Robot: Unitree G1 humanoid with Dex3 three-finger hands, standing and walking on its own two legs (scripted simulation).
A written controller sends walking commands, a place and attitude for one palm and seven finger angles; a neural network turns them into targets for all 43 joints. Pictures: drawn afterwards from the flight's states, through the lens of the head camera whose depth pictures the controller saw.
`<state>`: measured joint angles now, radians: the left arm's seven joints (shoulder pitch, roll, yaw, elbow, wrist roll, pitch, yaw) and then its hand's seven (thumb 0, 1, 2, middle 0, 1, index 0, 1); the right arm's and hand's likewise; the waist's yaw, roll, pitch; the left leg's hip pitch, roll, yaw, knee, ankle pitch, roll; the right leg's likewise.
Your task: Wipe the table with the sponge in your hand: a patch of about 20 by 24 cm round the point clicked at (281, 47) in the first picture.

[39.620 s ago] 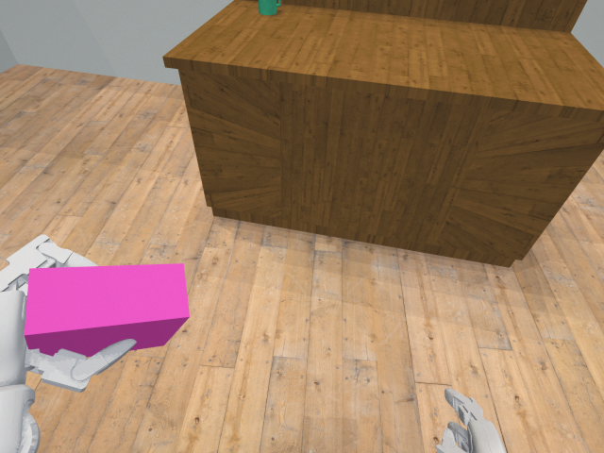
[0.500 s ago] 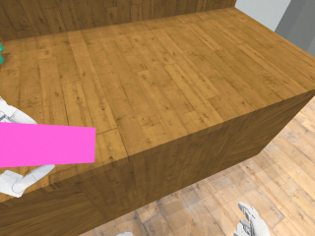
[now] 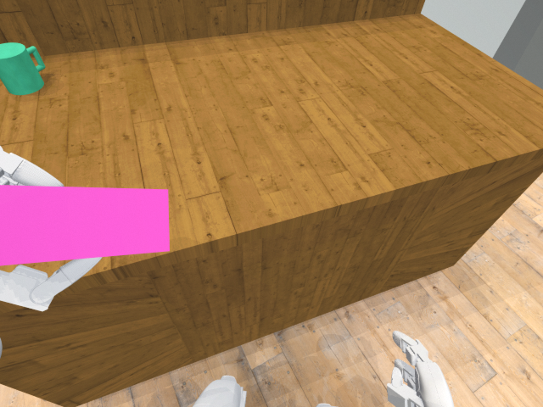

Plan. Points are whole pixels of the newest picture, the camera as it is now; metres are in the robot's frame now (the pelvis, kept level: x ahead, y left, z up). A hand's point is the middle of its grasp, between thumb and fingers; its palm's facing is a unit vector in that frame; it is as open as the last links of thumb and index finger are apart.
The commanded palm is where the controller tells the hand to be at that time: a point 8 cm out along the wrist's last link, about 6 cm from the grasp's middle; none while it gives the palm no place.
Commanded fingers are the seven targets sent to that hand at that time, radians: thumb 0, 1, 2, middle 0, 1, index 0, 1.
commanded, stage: step back with the hand held close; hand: left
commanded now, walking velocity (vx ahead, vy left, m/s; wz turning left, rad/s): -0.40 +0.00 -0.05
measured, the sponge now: (105, 223) +0.25 +0.19 +0.21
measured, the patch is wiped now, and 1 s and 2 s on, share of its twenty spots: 1.00 1.00 1.00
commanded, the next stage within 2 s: stop stepping back and stand still in 0.38 s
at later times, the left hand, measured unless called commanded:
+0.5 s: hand out of the picture +0.11 +0.20 +0.24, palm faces +0.39 -0.81 -0.43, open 9.9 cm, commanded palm +0.04 +0.26 +0.25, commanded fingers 0.00 0.10 1.30 -1.20 -1.60 -1.20 -1.60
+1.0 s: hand out of the picture -0.02 +0.18 +0.24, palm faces +0.45 -0.81 -0.38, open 9.9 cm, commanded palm -0.08 +0.23 +0.25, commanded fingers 0.00 0.10 1.30 -1.20 -1.60 -1.20 -1.60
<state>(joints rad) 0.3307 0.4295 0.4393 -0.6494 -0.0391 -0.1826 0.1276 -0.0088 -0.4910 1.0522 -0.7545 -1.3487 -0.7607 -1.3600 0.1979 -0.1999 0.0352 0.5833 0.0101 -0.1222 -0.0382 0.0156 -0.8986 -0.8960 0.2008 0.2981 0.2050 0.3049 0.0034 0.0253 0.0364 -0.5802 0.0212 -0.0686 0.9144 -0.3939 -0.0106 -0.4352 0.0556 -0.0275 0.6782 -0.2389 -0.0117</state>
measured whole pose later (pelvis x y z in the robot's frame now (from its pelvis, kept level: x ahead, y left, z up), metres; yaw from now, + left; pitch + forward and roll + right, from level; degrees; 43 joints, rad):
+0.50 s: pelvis -0.12 -0.02 +0.01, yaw -1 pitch +0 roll -3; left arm 0.35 0.42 0.44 -0.68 -0.06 -0.18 0.12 -0.01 -0.49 1.05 -0.75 -1.35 -0.76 -1.36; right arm 0.17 -0.20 0.00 0.61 0.03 -0.14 -0.01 0.02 -0.90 -0.90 0.20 0.30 0.21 0.30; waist 0.00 0.06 0.09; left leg -0.52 0.11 -0.05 0.94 -0.42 -0.04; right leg -0.38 0.07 -0.06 0.61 -0.24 -0.04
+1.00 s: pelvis -0.24 -0.05 +0.00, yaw +2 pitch -2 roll -1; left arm 0.29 0.39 0.41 -0.51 -0.05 -0.13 0.10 -0.01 -0.49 1.05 -0.75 -1.35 -0.76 -1.36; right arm 0.29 -0.22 0.02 0.71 0.03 -0.10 -0.03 0.02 -0.90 -0.90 0.20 0.30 0.20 0.30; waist -0.02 0.05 -0.02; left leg -0.38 0.05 -0.06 1.05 -0.48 0.03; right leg -0.41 0.05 -0.11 0.75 -0.32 -0.09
